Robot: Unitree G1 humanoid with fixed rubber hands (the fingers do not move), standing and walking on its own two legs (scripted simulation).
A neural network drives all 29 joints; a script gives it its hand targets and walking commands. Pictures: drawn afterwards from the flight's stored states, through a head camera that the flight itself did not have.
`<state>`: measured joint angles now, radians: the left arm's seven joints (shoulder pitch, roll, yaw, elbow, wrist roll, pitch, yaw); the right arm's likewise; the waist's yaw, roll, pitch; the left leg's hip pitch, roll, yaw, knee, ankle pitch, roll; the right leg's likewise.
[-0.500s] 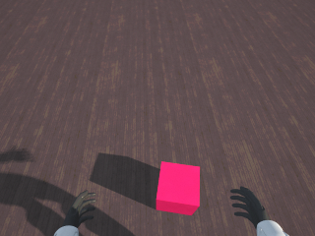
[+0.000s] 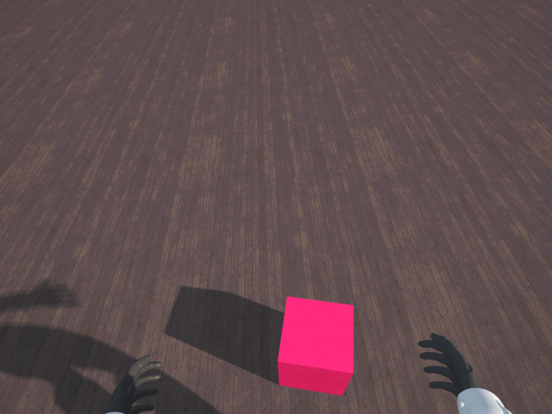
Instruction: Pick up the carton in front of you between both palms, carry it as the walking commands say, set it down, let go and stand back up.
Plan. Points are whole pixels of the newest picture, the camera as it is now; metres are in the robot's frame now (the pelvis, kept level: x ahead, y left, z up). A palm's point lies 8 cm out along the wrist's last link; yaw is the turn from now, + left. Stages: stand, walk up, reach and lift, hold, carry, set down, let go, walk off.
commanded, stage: stand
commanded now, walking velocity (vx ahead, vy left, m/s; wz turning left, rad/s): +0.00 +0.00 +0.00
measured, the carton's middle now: (315, 346) +0.43 -0.10 -0.64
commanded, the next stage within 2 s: none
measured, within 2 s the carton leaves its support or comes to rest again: neither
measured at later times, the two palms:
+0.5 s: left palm out of the picture +0.13 +0.28 -0.09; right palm (501, 401) +0.15 -0.31 -0.09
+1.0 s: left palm out of the picture +0.11 +0.30 -0.09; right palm out of the picture +0.12 -0.31 -0.10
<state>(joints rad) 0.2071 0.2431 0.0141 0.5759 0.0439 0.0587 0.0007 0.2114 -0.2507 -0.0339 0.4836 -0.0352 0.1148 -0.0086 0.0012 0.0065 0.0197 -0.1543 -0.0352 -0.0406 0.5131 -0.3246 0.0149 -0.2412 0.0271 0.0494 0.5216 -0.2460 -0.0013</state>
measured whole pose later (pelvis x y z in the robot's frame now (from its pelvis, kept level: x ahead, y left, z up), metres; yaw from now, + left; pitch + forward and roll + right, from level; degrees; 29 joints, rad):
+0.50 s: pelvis +0.02 -0.02 +0.00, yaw +2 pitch -1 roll +0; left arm 0.16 0.33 0.04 0.85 0.03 -0.01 0.02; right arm 0.20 -0.36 -0.02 0.79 -0.03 0.00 -0.03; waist 0.01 0.02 0.01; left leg -0.12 -0.01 -0.09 0.46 -0.32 -0.01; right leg -0.19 0.04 0.00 0.47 -0.26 -0.03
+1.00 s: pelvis +0.02 -0.01 +0.01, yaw +2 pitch -2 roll +0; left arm 0.11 0.36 0.02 0.99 0.02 0.00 0.02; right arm 0.17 -0.38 0.02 0.94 -0.02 0.00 -0.04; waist 0.01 0.02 0.02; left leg -0.06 -0.02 -0.09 0.37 -0.27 0.00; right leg -0.14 0.03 0.01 0.39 -0.21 -0.02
